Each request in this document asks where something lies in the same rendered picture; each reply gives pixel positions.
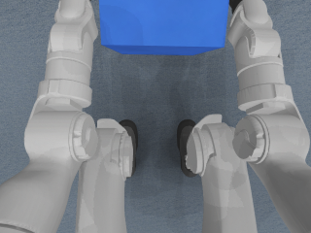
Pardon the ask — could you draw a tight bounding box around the robot left upper arm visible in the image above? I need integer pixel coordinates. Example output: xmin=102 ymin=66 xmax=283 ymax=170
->
xmin=0 ymin=111 xmax=98 ymax=233

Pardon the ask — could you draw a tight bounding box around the robot right upper arm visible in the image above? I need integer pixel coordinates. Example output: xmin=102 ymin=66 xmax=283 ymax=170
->
xmin=232 ymin=114 xmax=311 ymax=233

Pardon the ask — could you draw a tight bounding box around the left robot forearm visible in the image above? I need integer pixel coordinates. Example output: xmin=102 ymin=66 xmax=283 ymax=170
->
xmin=23 ymin=0 xmax=98 ymax=151

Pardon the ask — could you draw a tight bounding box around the robot right thigh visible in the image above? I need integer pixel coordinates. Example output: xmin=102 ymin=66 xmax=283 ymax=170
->
xmin=189 ymin=122 xmax=258 ymax=233

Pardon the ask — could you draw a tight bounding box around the robot right shin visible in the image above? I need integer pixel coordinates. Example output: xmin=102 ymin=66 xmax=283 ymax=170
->
xmin=185 ymin=114 xmax=235 ymax=174

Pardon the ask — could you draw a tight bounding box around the right robot forearm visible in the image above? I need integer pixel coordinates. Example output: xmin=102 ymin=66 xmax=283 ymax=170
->
xmin=227 ymin=0 xmax=310 ymax=145

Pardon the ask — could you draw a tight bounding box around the robot right hand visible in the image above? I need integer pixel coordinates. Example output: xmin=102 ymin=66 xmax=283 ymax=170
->
xmin=228 ymin=0 xmax=242 ymax=14

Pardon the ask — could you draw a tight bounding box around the carton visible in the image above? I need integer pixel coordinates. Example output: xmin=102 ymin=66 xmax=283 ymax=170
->
xmin=99 ymin=0 xmax=229 ymax=55

